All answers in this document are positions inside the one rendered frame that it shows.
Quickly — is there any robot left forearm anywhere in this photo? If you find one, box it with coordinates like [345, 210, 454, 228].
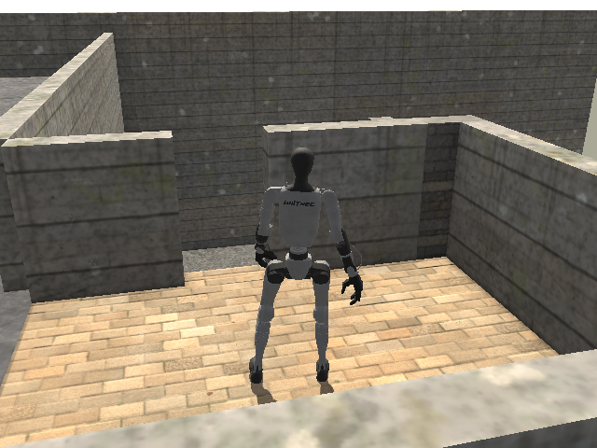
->
[255, 222, 269, 254]

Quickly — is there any right robot foot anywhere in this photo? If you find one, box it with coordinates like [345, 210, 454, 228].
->
[316, 359, 329, 382]

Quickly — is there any left robot upper arm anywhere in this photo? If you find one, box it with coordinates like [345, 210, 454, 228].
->
[257, 187, 282, 236]

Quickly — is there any robot right forearm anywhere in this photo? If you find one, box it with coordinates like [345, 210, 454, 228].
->
[336, 228, 359, 277]

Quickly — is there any left robot hand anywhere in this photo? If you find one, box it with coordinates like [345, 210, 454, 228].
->
[255, 250, 277, 268]

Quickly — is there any right robot upper arm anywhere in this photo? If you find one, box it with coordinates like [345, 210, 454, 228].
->
[320, 189, 344, 243]

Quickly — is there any robot left thigh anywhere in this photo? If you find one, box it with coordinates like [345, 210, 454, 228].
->
[260, 259, 285, 322]

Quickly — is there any right robot hand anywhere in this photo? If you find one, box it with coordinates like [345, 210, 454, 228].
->
[341, 274, 363, 305]

